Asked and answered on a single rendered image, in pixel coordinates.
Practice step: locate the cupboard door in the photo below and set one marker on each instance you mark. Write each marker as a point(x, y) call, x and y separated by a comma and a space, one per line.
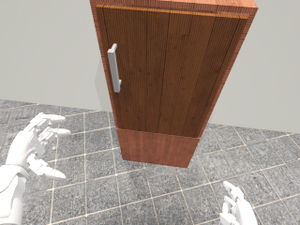
point(170, 63)

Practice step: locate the handle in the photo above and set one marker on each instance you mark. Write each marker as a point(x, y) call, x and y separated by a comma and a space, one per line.
point(114, 69)

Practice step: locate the robot left forearm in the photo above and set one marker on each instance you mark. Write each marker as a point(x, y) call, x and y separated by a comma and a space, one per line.
point(12, 187)

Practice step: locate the right robot hand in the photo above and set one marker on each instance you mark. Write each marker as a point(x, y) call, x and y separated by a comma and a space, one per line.
point(242, 212)

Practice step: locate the left robot hand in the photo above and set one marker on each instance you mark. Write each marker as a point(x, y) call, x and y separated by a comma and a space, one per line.
point(21, 151)

